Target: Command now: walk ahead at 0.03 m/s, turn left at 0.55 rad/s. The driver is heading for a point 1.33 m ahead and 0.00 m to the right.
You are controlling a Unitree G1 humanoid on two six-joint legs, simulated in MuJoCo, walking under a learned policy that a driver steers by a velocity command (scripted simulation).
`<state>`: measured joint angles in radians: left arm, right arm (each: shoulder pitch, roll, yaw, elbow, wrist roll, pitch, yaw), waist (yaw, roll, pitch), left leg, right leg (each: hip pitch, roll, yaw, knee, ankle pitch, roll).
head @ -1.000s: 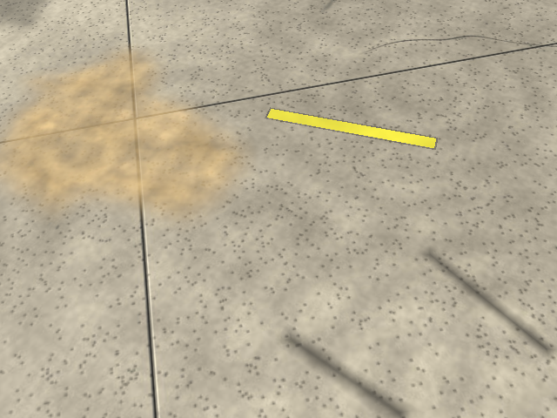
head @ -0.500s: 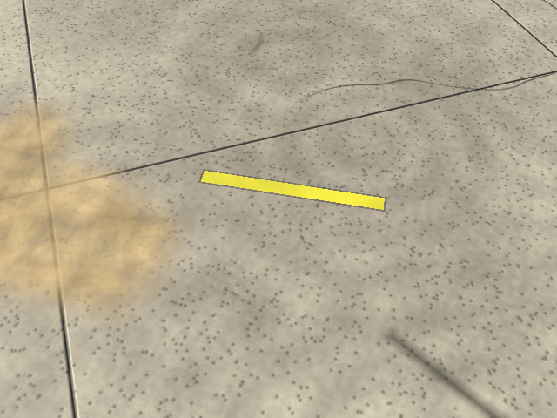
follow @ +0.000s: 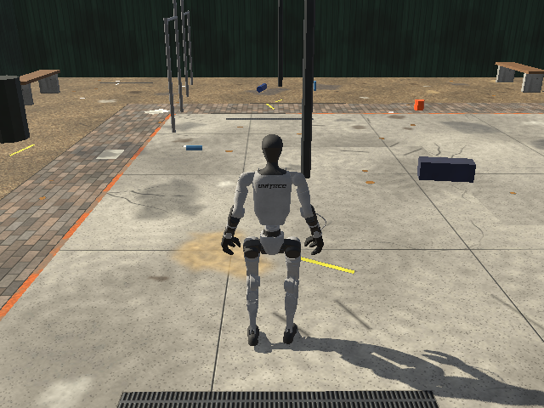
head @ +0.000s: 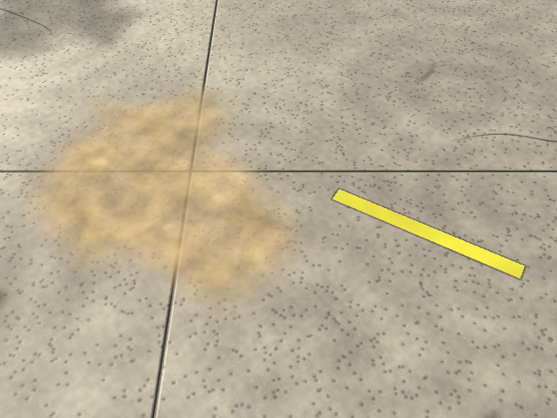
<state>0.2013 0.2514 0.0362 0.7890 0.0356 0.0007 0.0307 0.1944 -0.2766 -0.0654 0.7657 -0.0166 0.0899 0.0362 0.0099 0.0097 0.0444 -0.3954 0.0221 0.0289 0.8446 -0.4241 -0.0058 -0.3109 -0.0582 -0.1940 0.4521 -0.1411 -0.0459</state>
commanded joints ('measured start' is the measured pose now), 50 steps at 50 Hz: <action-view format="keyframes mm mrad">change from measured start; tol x16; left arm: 1 -4 179 50 -57 0 2 -6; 50 36 70 -15 188 -27 -12 -1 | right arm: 1 37 -66 -10 -74 6 -13 7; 5 95 -287 -59 -100 -6 -45 -13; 50 70 -48 44 268 7 -88 -66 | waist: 1 -9 -161 -114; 3 -45 -99 -109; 5 -27 342 -4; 8 9 126 26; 24 11 85 -66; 27 -74 -160 -56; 50 -15 -9 -4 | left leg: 1 110 -19 52 -128 -4 30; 3 254 -39 44 -353 111 66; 5 259 365 -604 -639 242 209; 13 296 160 -253 -533 636 219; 24 207 146 -308 -454 571 186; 27 142 -48 -156 -425 175 65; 50 231 32 -198 -544 324 45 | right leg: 1 62 -264 189 -141 -15 -140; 3 -15 -239 123 -30 -36 -56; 5 -366 37 -2 346 -491 106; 11 -235 42 192 637 -198 74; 22 0 69 183 186 -281 44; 26 316 -127 393 -202 87 -8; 29 99 -125 380 -165 75 -47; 50 161 -34 315 -173 -34 -22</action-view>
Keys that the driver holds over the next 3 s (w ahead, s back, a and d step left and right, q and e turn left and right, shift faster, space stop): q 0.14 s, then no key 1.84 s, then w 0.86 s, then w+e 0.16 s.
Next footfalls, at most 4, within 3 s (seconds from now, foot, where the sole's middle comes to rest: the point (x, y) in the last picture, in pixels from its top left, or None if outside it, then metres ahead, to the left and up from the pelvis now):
0.08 left None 0.02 0.11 -0.77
0.52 right None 0.04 -0.09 -0.77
2.34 left None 0.13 0.15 -0.77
2.84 right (266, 410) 0.50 0.07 -0.77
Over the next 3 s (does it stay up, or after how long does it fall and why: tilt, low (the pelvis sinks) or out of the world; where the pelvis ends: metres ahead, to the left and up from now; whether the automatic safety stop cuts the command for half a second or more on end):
stays up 0.42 0.10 0.00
